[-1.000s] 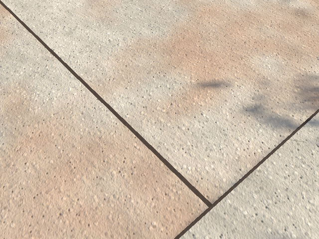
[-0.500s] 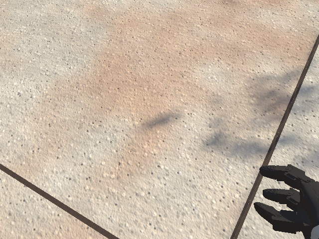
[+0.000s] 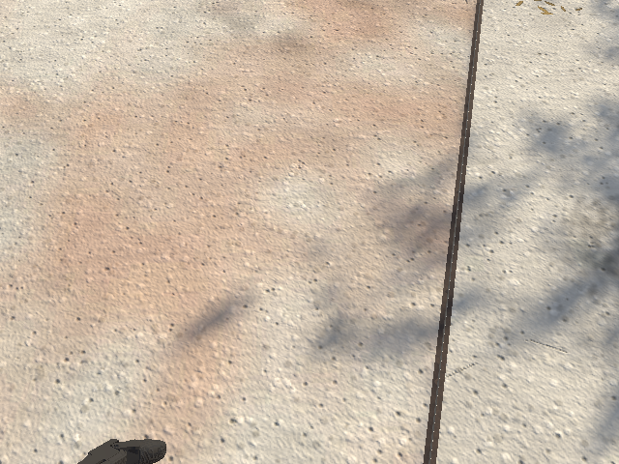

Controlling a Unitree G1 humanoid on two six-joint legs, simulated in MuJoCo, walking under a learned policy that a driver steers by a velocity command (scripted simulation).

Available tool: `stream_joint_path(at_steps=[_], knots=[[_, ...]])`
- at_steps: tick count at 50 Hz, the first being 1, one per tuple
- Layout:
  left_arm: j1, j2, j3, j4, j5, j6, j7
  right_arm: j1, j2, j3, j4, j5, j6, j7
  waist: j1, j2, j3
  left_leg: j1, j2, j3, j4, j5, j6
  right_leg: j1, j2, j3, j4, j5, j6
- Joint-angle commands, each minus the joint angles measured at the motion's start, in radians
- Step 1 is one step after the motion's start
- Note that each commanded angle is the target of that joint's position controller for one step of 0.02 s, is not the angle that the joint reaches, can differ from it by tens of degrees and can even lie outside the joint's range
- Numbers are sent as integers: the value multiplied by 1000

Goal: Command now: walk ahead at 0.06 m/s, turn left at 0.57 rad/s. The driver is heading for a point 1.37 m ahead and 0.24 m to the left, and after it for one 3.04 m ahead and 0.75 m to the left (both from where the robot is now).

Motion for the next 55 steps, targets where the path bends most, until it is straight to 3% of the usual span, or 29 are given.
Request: stream_joint_path(at_steps=[1,2,4,6,9,11,13,14,15,16,17,18,20,21,24,27,29,31,33,36,40,45,46,47,48,49,50,52,55], knots=[[116,195,97,-36,40,-25,6,-119,-102,-37,-150,-7,-24,2,119,-325,-137,-350,4,35,425,-389,-52,311,-472,463,-305,437,-303],[78,154,85,-61,36,-43,15,-104,-126,-53,-136,-11,-10,3,100,-224,-135,-341,39,12,613,-405,-74,261,-472,436,-306,518,-306],[-34,140,88,-63,-15,-60,19,-14,-120,-59,-113,-14,32,-16,26,-161,-79,-330,90,26,736,-302,-93,200,-407,272,-301,535,-220],[-55,140,91,-50,-24,-56,14,-10,-72,-43,-124,-11,59,-17,12,-156,-56,-284,107,91,686,-189,-104,162,-336,115,-302,516,-167],[-27,175,112,-30,-21,-45,16,-98,-27,-21,-169,1,69,19,64,-190,-88,-135,116,153,389,-66,-92,156,-298,-36,-257,389,-126],[14,208,129,-7,-29,-49,5,-120,-47,-31,-183,8,72,39,84,-211,-117,-43,92,199,262,-41,-81,175,-338,-49,-222,346,-116],[7,199,133,7,-50,-64,-9,-59,-57,-46,-162,7,77,42,49,-194,-127,96,56,250,83,59,-50,143,-349,-94,-129,308,-75],[22,169,128,21,-53,-73,-16,1,-69,-61,-133,4,75,33,29,-151,-132,205,18,267,-7,120,-24,99,-316,-138,-34,252,-40],[65,123,119,34,-33,-73,-25,84,-125,-85,-107,-3,65,16,4,-11,-113,370,52,166,-51,327,22,-67,-247,-204,207,69,13],[45,69,106,-28,10,-75,-30,104,-279,-113,-136,-30,46,2,47,265,-88,531,301,-234,48,881,160,-432,-119,-177,628,-386,96],[10,111,104,-56,6,-76,-15,88,-314,-114,-178,-65,17,13,-9,174,-283,514,425,-425,-23,799,343,-459,-87,25,765,-370,100],[-44,159,113,-67,-21,-76,2,27,-296,-111,-179,-63,4,16,-8,90,-259,460,405,-416,-88,529,345,-478,-83,66,770,-275,74],[-51,168,119,-43,-10,-66,31,-96,-188,-73,-196,-18,9,-14,47,3,-156,322,308,-320,-107,261,228,-454,-105,101,643,-99,47],[-7,179,125,-25,-7,-54,32,-153,-153,-55,-208,-14,15,-28,82,33,-155,250,299,-266,-105,254,203,-391,-106,84,610,-36,49],[62,171,117,20,-9,-36,20,-150,-90,-22,-192,-37,6,-46,80,6,-200,202,259,-154,-88,327,187,-279,-98,51,589,74,68],[87,92,80,41,-12,-25,5,-158,3,18,-144,-49,-5,-46,82,25,-202,183,230,-58,-89,273,161,-155,-143,55,362,118,77],[72,91,73,38,-21,-21,-10,-163,-8,15,-128,-67,-7,-38,60,65,-160,125,233,-33,-116,169,167,-45,-150,32,211,104,69],[23,159,88,9,-39,-16,-17,-149,-87,-12,-117,-67,1,-35,23,85,-74,110,257,-61,-152,14,189,-42,-124,-7,112,39,62],[27,190,97,-7,-46,-16,-20,-133,-118,-27,-110,-55,11,-40,10,78,-35,164,309,-110,-152,22,211,-80,-114,-23,92,-30,48],[93,180,108,16,-41,-14,-24,-165,-88,-27,-117,-48,17,-52,42,-2,-45,217,350,-73,-145,187,211,-106,-113,-21,144,-72,19],[117,145,102,10,-44,2,-35,-225,-81,-43,-118,-40,18,-48,60,46,-61,176,329,53,-114,203,172,-28,-127,-62,128,-17,21],[219,147,132,48,-43,11,-34,-285,-44,-46,-111,-19,27,-44,117,-28,-61,78,260,244,49,-24,44,147,-38,-99,-83,101,-77],[264,174,147,54,-33,6,-29,-298,-33,-45,-109,-19,31,-38,150,-114,-21,-18,183,294,197,-115,-11,206,-61,23,-224,144,-143],[303,288,173,31,-8,-14,-23,-381,-22,-38,-165,-29,29,-40,180,-362,1,-238,38,285,503,-367,-79,288,-257,475,-423,269,-272],[277,308,161,-6,22,-49,-26,-412,25,-22,-200,-32,16,-35,147,-375,-80,-325,-7,44,708,-486,-67,341,-354,732,-493,291,-349],[197,289,149,-38,22,-68,-22,-378,15,-18,-178,-20,1,-28,119,-309,-85,-372,13,-12,792,-416,-59,371,-362,666,-457,356,-335],[146,279,149,-56,2,-69,-16,-342,-22,-24,-152,-22,-12,-28,93,-232,-82,-356,29,-15,794,-333,-61,344,-313,566,-418,407,-315],[80,241,142,-76,-39,-35,8,-330,-54,-36,-125,-33,-28,-32,60,-159,-115,-274,51,-16,719,-215,-96,291,-219,420,-360,465,-274],[91,207,131,-102,-29,1,25,-329,-16,-19,-102,-22,-26,-8,77,-142,-124,-208,1,34,516,-99,-138,290,-148,348,-327,507,-248]])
